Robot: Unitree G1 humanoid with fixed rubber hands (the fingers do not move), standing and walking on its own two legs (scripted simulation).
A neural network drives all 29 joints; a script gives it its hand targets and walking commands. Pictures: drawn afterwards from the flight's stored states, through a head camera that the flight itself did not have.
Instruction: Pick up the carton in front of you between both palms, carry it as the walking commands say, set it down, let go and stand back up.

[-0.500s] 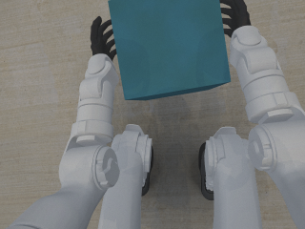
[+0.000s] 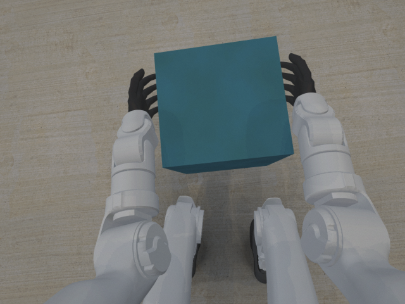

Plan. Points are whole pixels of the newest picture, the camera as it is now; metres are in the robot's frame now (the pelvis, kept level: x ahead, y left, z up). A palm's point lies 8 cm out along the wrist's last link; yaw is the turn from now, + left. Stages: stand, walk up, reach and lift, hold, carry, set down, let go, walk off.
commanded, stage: reach and lift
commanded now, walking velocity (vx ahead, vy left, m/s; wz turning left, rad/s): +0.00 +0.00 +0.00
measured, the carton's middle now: (221, 120) +0.47 +0.01 -0.13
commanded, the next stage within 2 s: none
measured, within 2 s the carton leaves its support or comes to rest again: neither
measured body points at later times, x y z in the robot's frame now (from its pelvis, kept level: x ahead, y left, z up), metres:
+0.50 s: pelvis +0.05 +0.00 +0.14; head +0.18 -0.01 +0.57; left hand +0.44 +0.16 +0.11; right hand +0.45 -0.14 +0.10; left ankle +0.10 +0.13 -0.48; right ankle +0.11 -0.12 -0.48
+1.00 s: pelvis +0.09 +0.01 +0.25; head +0.09 +0.00 +0.70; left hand +0.41 +0.16 +0.26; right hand +0.40 -0.15 +0.25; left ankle +0.10 +0.13 -0.48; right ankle +0.11 -0.12 -0.48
